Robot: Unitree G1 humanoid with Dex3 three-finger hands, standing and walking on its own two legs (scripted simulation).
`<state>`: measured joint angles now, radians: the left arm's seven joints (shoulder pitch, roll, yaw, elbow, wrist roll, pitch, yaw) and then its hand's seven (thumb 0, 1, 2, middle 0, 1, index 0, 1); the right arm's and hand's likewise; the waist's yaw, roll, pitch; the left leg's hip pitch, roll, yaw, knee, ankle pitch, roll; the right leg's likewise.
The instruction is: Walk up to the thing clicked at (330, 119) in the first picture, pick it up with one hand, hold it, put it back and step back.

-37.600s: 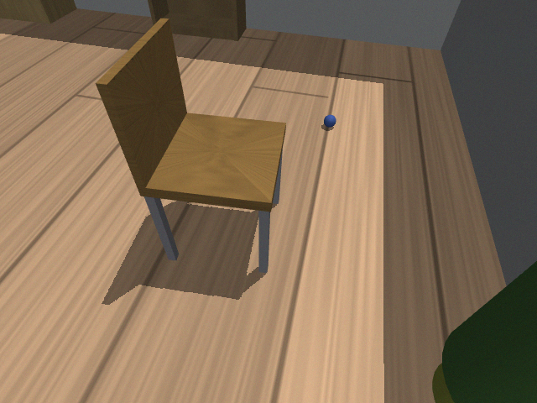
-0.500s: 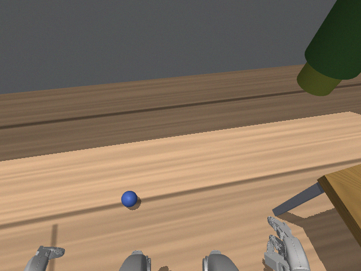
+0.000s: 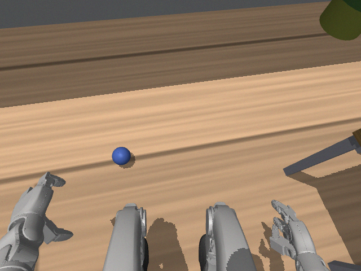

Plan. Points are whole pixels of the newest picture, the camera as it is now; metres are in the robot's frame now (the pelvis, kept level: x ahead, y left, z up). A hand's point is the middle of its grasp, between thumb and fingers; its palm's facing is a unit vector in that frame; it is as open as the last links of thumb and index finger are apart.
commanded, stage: rise first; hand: left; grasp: from above
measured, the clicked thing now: (121, 155) +0.51 +0.22 -0.51
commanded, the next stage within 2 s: approach in 1.48 s
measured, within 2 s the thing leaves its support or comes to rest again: neither
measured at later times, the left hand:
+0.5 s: hand (80, 174) +0.38 +0.30 -0.28, palm faces -0.47 -0.17 -0.87, open 14.1 cm
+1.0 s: hand (89, 164) +0.43 +0.30 -0.35, palm faces -0.46 -0.01 -0.89, open 14.1 cm
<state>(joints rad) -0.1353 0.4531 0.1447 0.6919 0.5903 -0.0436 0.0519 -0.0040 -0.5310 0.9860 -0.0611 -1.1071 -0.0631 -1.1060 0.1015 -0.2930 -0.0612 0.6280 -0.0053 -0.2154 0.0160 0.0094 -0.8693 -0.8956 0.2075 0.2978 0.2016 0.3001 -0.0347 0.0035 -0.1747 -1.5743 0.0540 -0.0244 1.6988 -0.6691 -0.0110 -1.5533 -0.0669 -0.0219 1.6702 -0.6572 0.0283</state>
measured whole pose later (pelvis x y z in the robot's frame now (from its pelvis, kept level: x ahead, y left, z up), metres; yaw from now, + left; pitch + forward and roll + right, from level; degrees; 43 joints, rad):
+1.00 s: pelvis -0.05 +0.01 -0.20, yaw -5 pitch +34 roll -8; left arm -0.93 0.80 0.14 1.36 1.30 -0.30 0.30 0.00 -0.52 0.99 -0.08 -1.02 -0.09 -1.01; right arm 0.14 -0.27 0.01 0.73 -0.14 -0.01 0.12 0.00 -0.92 -0.91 0.21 0.30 0.20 0.30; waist -0.20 -0.01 -0.05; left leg -2.26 0.04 -0.12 2.34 -0.68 0.01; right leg -2.19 -0.05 -0.04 2.25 -0.66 0.05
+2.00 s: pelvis -0.04 +0.01 -0.22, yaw -7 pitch +35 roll -9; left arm -1.19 0.77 0.05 1.55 1.33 -0.14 0.43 0.00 -0.51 0.96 -0.08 -1.09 -0.10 -1.07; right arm 0.17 -0.28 0.10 0.70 -0.17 -0.05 0.15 0.00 -0.92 -0.90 0.21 0.30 0.20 0.30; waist -0.35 -0.01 -0.01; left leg -2.35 0.04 -0.15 2.41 -0.69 0.00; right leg -2.27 -0.03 -0.06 2.31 -0.65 0.05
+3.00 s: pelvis -0.04 +0.01 -0.24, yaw -9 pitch +32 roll -11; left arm -1.18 0.93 0.10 1.65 1.32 -0.17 0.43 0.00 -0.47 0.95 -0.08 -1.06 -0.10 -1.04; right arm 0.19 -0.31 0.20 0.64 -0.19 -0.07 0.16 0.00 -0.90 -0.90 0.21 0.30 0.20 0.30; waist -0.40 -0.05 0.10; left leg -2.37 0.04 -0.19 2.47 -0.68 0.00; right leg -2.28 -0.02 -0.09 2.33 -0.63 0.06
